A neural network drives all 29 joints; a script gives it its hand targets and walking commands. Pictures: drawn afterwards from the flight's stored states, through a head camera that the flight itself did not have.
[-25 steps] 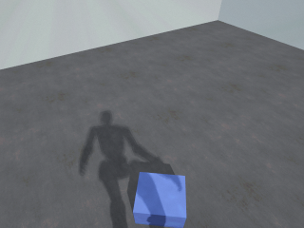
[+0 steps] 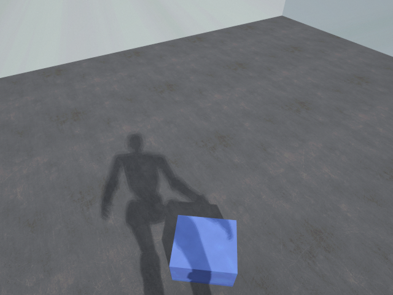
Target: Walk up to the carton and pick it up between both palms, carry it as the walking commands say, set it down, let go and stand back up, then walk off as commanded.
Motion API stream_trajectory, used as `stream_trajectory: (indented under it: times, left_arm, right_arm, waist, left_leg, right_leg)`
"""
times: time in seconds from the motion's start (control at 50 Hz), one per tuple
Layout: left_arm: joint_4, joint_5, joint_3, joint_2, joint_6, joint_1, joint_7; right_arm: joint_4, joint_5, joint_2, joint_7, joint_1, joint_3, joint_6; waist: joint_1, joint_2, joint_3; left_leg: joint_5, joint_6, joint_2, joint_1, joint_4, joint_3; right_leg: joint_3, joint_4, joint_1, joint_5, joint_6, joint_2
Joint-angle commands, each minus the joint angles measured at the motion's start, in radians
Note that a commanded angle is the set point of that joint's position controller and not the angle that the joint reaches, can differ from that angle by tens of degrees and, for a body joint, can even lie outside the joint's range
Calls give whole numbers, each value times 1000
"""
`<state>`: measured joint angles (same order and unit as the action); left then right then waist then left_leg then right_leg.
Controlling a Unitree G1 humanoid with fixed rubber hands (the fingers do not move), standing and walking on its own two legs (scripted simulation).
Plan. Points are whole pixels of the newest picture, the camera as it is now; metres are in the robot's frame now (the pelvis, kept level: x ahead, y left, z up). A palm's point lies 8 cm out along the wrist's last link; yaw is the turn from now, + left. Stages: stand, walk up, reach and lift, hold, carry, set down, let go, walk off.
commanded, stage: stand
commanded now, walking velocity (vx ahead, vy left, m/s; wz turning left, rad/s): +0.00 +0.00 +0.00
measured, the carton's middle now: (204, 249) +0.48 -0.03 -0.69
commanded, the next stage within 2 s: walk off in 0.04 s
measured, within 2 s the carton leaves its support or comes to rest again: rests again in 2.00 s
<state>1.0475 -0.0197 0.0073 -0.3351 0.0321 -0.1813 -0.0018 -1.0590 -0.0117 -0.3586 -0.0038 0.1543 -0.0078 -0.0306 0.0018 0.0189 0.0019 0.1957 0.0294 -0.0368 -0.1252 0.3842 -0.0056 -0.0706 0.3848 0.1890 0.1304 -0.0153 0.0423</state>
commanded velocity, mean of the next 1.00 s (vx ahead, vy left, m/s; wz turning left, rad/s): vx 0.14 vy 0.00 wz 0.24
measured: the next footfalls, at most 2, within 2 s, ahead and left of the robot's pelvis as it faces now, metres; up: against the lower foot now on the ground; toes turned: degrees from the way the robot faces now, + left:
left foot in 0.88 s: -0.05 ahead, +0.11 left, +0.00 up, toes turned +6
right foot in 1.12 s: +0.11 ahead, -0.14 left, +0.00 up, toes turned +5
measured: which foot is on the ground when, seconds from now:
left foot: down 0.00-0.60, up 0.62-0.86, down 0.88-1.00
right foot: down 0.00-0.88, up 0.90-1.00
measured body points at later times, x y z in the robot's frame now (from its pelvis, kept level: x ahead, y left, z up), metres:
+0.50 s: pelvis -0.02 -0.01 -0.02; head -0.02 -0.01 +0.43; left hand +0.05 +0.27 -0.15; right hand +0.05 -0.29 -0.16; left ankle +0.01 +0.10 -0.74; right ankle +0.03 -0.11 -0.74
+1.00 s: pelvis -0.03 -0.01 -0.02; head -0.04 -0.01 +0.43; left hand +0.05 +0.26 -0.15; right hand -0.06 -0.26 -0.17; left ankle -0.09 +0.10 -0.74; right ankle +0.02 -0.12 -0.71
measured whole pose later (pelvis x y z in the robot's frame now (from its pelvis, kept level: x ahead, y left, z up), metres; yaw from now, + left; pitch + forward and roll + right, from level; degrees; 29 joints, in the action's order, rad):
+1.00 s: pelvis -0.03 -0.01 -0.02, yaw +5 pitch -1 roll +2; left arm 0.96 -0.04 -0.06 -0.25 -0.02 -0.18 0.00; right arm -1.06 -0.03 -0.18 0.02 0.42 -0.04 0.00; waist -0.04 -0.05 0.03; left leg 0.37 0.02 -0.04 -0.15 0.53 -0.04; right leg 0.03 0.91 0.49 0.32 0.06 -0.07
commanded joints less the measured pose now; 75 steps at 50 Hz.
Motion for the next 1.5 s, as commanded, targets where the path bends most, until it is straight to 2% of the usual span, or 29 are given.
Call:
stream_trajectory:
  times: [0.0, 0.2, 0.34, 0.38, 0.44, 0.48, 0.56, 0.58, 0.6, 0.64, 0.76, 0.8, 0.84, 0.86, 0.88, 0.9, 0.92, 1.0, 1.02, 1.12, 1.16, 1.18, 1.2, 1.24, 1.32, 1.38, 1.42, 1.44, 1.48]
  left_arm:
    - [-50, 7, -38, -236, 13, 51, -7]
    - [-18, 4, -41, -233, 13, 45, -8]
    - [6, 13, -23, -170, -50, 23, -28]
    - [6, 14, -26, -151, -70, -2, -30]
    - [-30, -12, -23, -79, -80, 13, -31]
    - [-6, -24, -30, -82, -87, -61, -40]
    - [-18, -17, -13, -48, -67, -123, -39]
    - [3, -17, -45, -170, -77, -91, -42]
    - [-18, -29, -42, -174, -74, -42, -36]
    - [-55, -31, -37, -98, -61, 14, -33]
    - [-18, -19, -77, -76, -59, -97, -52]
    - [-48, -19, -101, -112, -57, -10, -51]
    - [-84, -22, -108, -86, -68, 79, -48]
    - [-94, -20, -104, -35, -62, 49, -43]
    - [-116, -42, -79, 76, -64, 76, -39]
    - [-254, -19, -73, 60, -47, 248, -23]
    - [-256, -12, -81, 14, -29, 223, -8]
    - [-208, -17, -91, -34, -1, 131, 31]
    - [-202, -10, -91, -13, -3, 88, 34]
    - [-187, -8, -82, 10, 9, -17, -9]
    - [-110, -7, -142, -186, 17, -295, -26]
    - [-121, -13, -135, -156, 20, -280, -26]
    - [-158, -14, -122, -123, 22, -199, -32]
    - [-162, -26, -104, -46, 37, -98, -36]
    - [-152, -31, -101, -30, 73, -111, -22]
    - [-162, -33, -100, -55, 89, -100, -19]
    - [-160, -42, -102, -89, 74, -76, -22]
    - [-161, -32, -102, -92, 66, -152, -16]
    - [-129, -13, -96, -89, 53, -177, -6]
  right_arm:
    - [48, 2, -187, 6, -46, -26, -9]
    - [39, 9, -188, 2, -41, -30, -13]
    - [23, 9, -159, 22, 13, -40, 55]
    - [43, 15, -161, 28, 4, -49, 65]
    - [73, -8, -135, 33, -83, -48, 79]
    - [87, -24, -101, 40, -114, -36, 82]
    - [89, -4, -71, 32, -69, -36, 91]
    - [118, 8, -15, 31, -63, -32, 91]
    - [101, 1, -13, 33, -42, -23, 97]
    - [53, 11, -22, 24, 67, -39, 99]
    - [133, -8, 31, 4, -44, -43, 57]
    - [108, -1, 22, 2, 97, -55, 58]
    - [19, 5, 92, 11, 357, -48, 56]
    - [-6, -12, 63, 25, 397, -46, 51]
    - [14, -20, 59, 21, 420, -42, 38]
    - [24, -8, -24, 36, 361, -59, 36]
    - [55, -10, -41, 35, 261, -66, 26]
    - [110, -12, -5, 21, 146, -69, -16]
    - [112, -16, -36, 16, 140, -79, -18]
    - [109, -17, -5, 0, 216, -96, -8]
    - [262, -5, 52, 1, -10, -76, -13]
    - [271, -31, 47, -4, -16, -70, -12]
    - [259, -36, 50, -11, 11, -76, -10]
    - [264, -25, 48, -31, 1, -78, -8]
    - [302, -23, 84, -61, -53, -64, 22]
    - [355, -15, 110, -90, -159, -45, 43]
    - [355, -19, 82, -105, -164, -54, 42]
    - [354, -28, 65, -101, -186, -58, 45]
    - [348, -44, 50, -90, -109, -60, 43]
  waist:
    - [1, -24, -43]
    - [4, -36, 12]
    - [-11, -67, 5]
    - [-20, -28, 77]
    - [7, 192, 18]
    - [31, 143, -5]
    - [44, 48, -18]
    - [-3, -329, -82]
    - [13, -389, -51]
    - [-35, -161, -12]
    - [43, -167, -63]
    - [-38, -199, -60]
    - [-143, -50, -91]
    - [-130, 125, -169]
    - [-126, 147, -160]
    - [-118, 270, -214]
    - [-48, 306, -235]
    - [10, 46, -151]
    - [25, 147, -143]
    - [38, 67, -106]
    - [201, -519, 33]
    - [167, -387, 7]
    - [113, -292, -60]
    - [45, -121, -111]
    - [19, -115, -100]
    - [18, -147, -125]
    - [-4, -148, -103]
    - [45, -100, -67]
    - [-12, -149, -46]
  left_leg:
    - [54, 8, 144, -59, -128, 149]
    - [70, 11, 140, -41, -122, 150]
    - [-293, 21, 172, -52, 27, 121]
    - [-268, 54, 193, -62, 47, 136]
    - [-70, 160, 348, -282, -101, 265]
    - [-154, 214, 392, -389, -105, 266]
    - [-81, 67, 223, -324, 119, 169]
    - [198, -13, 26, -382, 234, 14]
    - [358, -45, 9, -273, 488, 32]
    - [322, -21, 16, -200, 652, 88]
    - [351, -55, 80, -316, 521, -22]
    - [372, -21, 68, -58, 353, -75]
    - [278, 32, 32, 152, 66, -97]
    - [404, 63, 135, 196, -79, 92]
    - [610, 84, 346, 178, -109, 417]
    - [776, 205, 451, 4, -362, 695]
    - [777, 210, 468, -130, -419, 719]
    - [341, 162, 304, -257, -273, 390]
    - [318, 142, 281, -251, -259, 349]
    - [274, 93, 129, -380, 21, 245]
    - [407, 31, -14, -749, 541, -1]
    - [380, 19, 72, -771, 768, 24]
    - [347, 25, 112, -777, 884, 31]
    - [205, -3, 196, -749, 894, 74]
    - [69, -47, 232, -624, 773, 69]
    - [92, -50, 243, -509, 542, 36]
    - [67, -28, 178, -427, 413, -57]
    - [78, -16, 145, -385, 377, -117]
    - [82, 28, 97, -242, 340, -152]
  right_leg:
    - [-134, -101, 26, 71, -20, -135]
    - [-149, -123, -25, 83, -26, -145]
    - [-94, 55, 49, -319, 3, -146]
    - [-96, 104, 48, -245, -2, -129]
    - [6, 386, 39, 259, 17, -35]
    - [11, 593, 21, 422, 35, -61]
    - [-14, 49, -50, 111, 16, -112]
    - [-283, -142, 89, 91, -49, -278]
    - [-426, -223, 196, 216, -138, -403]
    - [-429, -266, 229, 485, -215, -392]
    - [-244, -258, 48, 609, -145, -352]
    - [-115, -261, 218, 558, -101, -297]
    - [-1, -63, 354, 607, -49, -229]
    - [124, 249, 505, 616, -10, -140]
    - [202, 596, 708, 506, 41, -45]
    - [82, 533, 759, 333, 73, -105]
    - [57, 575, 644, 222, 76, -147]
    - [29, 476, 291, 144, 98, -168]
    - [54, 448, 267, 140, 89, -152]
    - [191, 84, -181, 159, 95, -46]
    - [-307, -166, -509, 536, -51, -429]
    - [-489, -256, -405, 692, -112, -542]
    - [-495, -286, -249, 803, -139, -567]
    - [-322, -270, -165, 603, -128, -505]
    - [-31, -241, -102, 108, -92, -463]
    - [98, -251, -33, 66, -89, -450]
    - [216, -189, -74, -100, -68, -381]
    - [236, -145, -95, -118, -65, -376]
    - [279, -2, -63, -371, -44, -386]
